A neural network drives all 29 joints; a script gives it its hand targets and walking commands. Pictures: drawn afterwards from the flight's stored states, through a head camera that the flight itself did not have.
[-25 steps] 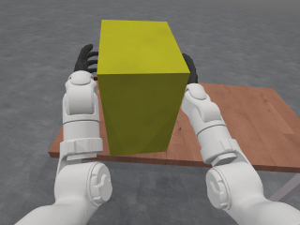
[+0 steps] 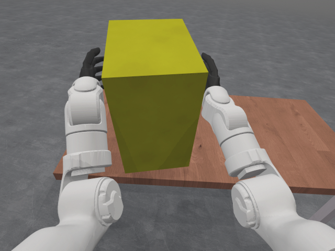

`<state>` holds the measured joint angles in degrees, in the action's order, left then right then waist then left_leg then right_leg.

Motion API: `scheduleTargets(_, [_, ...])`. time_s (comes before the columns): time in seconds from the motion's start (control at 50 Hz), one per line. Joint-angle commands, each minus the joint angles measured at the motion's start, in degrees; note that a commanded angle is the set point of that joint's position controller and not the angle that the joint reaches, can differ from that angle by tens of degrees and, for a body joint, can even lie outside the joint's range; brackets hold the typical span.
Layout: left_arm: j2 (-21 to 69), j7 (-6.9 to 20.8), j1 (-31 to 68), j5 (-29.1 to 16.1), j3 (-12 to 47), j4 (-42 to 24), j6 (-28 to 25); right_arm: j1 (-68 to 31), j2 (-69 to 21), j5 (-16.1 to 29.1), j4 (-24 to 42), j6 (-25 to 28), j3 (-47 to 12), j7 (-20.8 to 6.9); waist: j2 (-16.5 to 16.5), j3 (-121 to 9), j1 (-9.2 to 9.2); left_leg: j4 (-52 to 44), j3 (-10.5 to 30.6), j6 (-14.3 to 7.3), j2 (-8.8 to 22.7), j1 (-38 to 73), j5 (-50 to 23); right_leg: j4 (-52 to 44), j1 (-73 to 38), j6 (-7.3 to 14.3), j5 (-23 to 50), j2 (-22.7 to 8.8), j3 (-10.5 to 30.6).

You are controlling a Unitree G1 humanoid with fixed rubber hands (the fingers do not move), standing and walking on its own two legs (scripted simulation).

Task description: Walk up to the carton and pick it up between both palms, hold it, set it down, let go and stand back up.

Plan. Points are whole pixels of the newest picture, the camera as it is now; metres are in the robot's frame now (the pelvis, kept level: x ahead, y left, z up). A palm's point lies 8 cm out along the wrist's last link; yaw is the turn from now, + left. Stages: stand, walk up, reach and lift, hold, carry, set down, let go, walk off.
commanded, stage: reach and lift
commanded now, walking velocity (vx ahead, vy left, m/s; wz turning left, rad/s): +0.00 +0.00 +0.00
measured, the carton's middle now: (152, 99) +0.40 +0.00 +0.20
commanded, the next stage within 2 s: hold in 0.22 s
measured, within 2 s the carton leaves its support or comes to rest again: neither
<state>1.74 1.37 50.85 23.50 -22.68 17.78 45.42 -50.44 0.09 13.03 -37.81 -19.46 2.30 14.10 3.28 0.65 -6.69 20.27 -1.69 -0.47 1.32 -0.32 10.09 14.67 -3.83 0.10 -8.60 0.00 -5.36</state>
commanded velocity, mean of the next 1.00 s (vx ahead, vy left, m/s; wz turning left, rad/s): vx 0.00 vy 0.00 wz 0.00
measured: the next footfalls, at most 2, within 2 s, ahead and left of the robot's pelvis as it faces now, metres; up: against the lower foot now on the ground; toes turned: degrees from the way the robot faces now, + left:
none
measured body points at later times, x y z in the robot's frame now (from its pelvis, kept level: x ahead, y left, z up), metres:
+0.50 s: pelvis +0.00 +0.00 +0.00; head -0.08 +0.03 +0.44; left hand +0.38 +0.15 +0.28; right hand +0.37 -0.12 +0.27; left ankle +0.03 +0.11 -0.75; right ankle +0.01 -0.11 -0.75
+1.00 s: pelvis +0.01 -0.01 +0.00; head -0.08 +0.02 +0.44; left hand +0.38 +0.14 +0.29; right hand +0.38 -0.12 +0.29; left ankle +0.03 +0.11 -0.75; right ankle +0.01 -0.11 -0.75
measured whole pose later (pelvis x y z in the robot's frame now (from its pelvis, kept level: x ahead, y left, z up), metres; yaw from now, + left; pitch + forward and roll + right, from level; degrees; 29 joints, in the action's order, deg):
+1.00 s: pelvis +0.01 -0.01 +0.00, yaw +0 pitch -10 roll -1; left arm 1.5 4.1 51.6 24.0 -24.7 12.8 52.2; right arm -53.4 2.1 19.0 -34.7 -27.9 -1.6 17.8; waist 2.8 -2.2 -6.3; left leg 20.2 -0.8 0.3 1.6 0.7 10.6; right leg 15.2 -4.6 0.8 -9.5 1.1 -3.9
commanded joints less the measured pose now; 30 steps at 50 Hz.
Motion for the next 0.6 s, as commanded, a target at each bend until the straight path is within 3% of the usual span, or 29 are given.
scheduleTargets(0.0, [33.1,7.7,33.1,-8.6,24.8,-1.7,-2.7,-46.6,-32.6,4.8,15.1,1.3,-17.7,-3.6,-4.3,-20.9,-0.29,-1.7,-0.1,1.2,-3.5,3.8,-11.8,0.2,-3.7,-3.5,13.1,3.8,0.9])
scheduleTargets(0.04, [32.5,7.9,32.6,-8.3,24.6,-1.1,-2.0,-45.3,-31.6,5.3,13.5,0.7,-16.5,-3.7,-5.4,-19.1,-0.42,-2.5,-0.1,1.5,-3.4,2.7,-10.8,-0.2,-3.6,-2.8,11.3,3.9,0.9])
scheduleTargets(0.08, [31.9,8.0,32.1,-8.0,22.7,0.7,-1.3,-46.7,-31.1,5.2,13.8,0.3,-17.0,-3.5,-3.4,-17.4,0.28,-3.2,-0.2,0.9,-3.2,2.6,-8.7,-0.6,-3.6,-3.1,9.7,4.0,1.0])
scheduleTargets(0.14, [32.2,8.7,33.0,-8.2,22.9,1.1,-0.8,-46.9,-31.1,5.4,13.2,-0.1,-16.1,-3.5,-4.8,-17.9,-0.49,-3.3,-0.3,0.7,-3.3,1.8,-8.5,-0.7,-3.3,-3.1,9.0,3.7,1.5])
scheduleTargets(0.16, [32.0,8.7,32.9,-8.0,22.3,1.4,-0.7,-48.2,-30.7,5.3,14.0,-0.1,-16.0,-3.4,-4.4,-18.3,0.28,-3.3,-0.2,1.0,-3.1,1.3,-8.1,-0.7,-3.8,-2.8,8.5,4.1,1.2])
scheduleTargets(0.24, [33.7,8.3,32.0,-10.4,26.3,-5.1,-0.4,-48.4,-31.7,9.3,20.5,-0.5,-20.5,-2.2,-4.7,-24.7,-0.24,-0.2,0.2,2.0,-3.5,4.6,-19.0,0.6,-7.0,-3.1,18.5,5.0,1.1])
scheduleTargets(0.28, [33.3,8.6,31.5,-9.4,25.5,-4.1,0.5,-48.0,-31.7,9.4,20.0,-1.7,-21.1,-1.7,-4.0,-21.2,-0.14,-0.7,0.1,2.0,-3.7,4.2,-17.4,0.1,-6.1,-3.6,16.7,4.9,1.2])
scheduleTargets(0.3, [32.1,8.8,32.0,-8.7,24.8,-3.3,1.0,-46.2,-31.3,8.5,16.2,-2.5,-19.7,-1.6,-4.5,-18.1,-0.75,-1.6,-0.2,2.0,-3.5,3.8,-13.9,-0.3,-4.3,-3.6,13.2,4.7,1.1])
scheduleTargets(0.38, [31.8,9.6,34.2,-8.2,24.0,-3.0,1.9,-46.4,-30.6,7.5,14.2,-3.6,-17.3,-2.3,-5.6,-15.1,-0.52,-4.5,-0.3,1.6,-3.2,-1.0,-4.8,-0.9,-3.6,-2.7,5.5,3.9,1.5])
scheduleTargets(0.46, [32.6,9.5,36.6,-9.1,24.3,-1.2,1.7,-48.7,-31.4,7.5,13.3,-3.9,-16.1,-3.1,-6.1,-14.9,-0.86,-5.1,-0.2,1.4,-2.9,-1.9,-3.7,-0.4,-2.2,-2.9,4.2,4.0,1.5])
scheduleTargets(0.5, [33.7,9.1,38.6,-9.6,24.9,-0.8,1.4,-50.5,-31.3,7.4,13.1,-3.8,-15.5,-3.5,-8.4,-16.6,-0.58,-5.9,0.7,1.9,-2.2,-3.0,-1.2,0.0,-2.4,-2.4,2.3,4.4,1.3])
scheduleTargets(0.54, [34.8,8.2,39.2,-10.3,24.8,-0.4,1.1,-54.1,-32.5,7.6,16.1,-3.4,-16.1,-3.8,-6.8,-20.2,0.14,-5.5,1.0,1.4,-2.2,-3.2,-1.2,0.8,-3.8,-2.4,3.2,4.7,1.2])
scheduleTargets(0.58, [34.6,7.8,37.7,-10.5,25.2,0.0,1.2,-52.3,-32.0,8.0,14.9,-3.9,-16.1,-3.7,-6.8,-19.9,-0.40,-5.0,0.9,1.5,-2.2,-2.2,-4.9,0.4,-3.6,-2.2,6.1,4.5,1.6])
